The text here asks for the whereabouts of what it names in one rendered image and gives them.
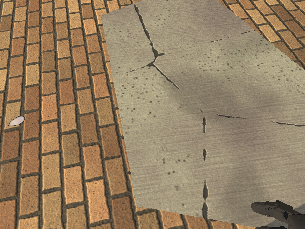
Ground right robot hand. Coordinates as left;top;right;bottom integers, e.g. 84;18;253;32
251;200;305;229

